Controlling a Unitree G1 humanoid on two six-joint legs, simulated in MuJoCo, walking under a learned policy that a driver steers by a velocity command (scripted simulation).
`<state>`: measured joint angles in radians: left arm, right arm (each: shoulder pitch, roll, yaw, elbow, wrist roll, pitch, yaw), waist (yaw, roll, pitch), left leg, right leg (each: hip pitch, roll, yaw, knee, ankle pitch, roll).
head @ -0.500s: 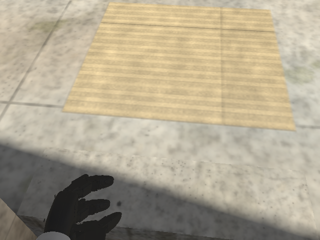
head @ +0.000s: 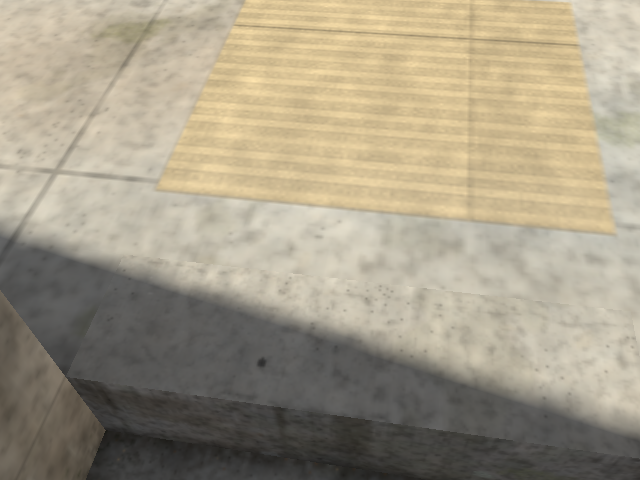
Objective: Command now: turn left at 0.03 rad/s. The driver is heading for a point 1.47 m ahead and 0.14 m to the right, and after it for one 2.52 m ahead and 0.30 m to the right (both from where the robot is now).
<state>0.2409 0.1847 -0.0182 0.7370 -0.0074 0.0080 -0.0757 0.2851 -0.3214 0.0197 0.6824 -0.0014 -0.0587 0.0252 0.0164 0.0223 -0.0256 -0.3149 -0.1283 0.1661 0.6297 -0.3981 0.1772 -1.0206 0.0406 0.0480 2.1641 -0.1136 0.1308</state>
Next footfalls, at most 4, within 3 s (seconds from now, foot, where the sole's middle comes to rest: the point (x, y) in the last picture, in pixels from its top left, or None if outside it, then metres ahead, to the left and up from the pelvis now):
0.30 right None -0.01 -0.11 -0.75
1.64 left None -0.15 0.27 -0.95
2.00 right None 0.09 0.03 -0.75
2.62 left None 0.31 0.17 -0.55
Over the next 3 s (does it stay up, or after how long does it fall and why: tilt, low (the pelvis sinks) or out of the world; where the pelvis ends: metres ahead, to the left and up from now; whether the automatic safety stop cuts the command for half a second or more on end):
stays up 0.33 0.00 0.23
